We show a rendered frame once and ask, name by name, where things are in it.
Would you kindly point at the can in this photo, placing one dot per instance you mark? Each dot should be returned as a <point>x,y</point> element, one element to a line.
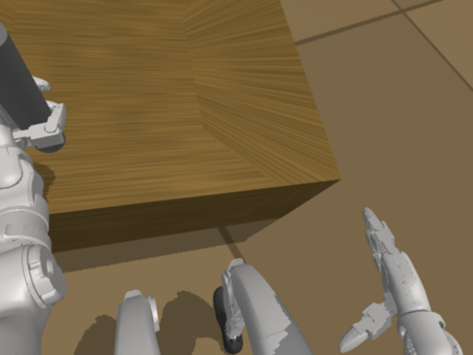
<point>19,93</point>

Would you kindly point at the right robot arm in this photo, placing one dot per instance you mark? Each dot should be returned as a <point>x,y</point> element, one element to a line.
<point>423,333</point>

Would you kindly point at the left robot hand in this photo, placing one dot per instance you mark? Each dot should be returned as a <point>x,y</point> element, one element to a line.
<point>40,135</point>

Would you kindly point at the left robot arm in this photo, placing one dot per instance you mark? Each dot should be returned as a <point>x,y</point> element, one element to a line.
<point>30,280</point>

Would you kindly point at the right robot foot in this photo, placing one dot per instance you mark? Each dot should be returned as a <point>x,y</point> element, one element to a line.
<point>232,346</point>

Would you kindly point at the right robot hand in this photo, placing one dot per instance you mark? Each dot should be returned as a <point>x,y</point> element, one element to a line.
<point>404,291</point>

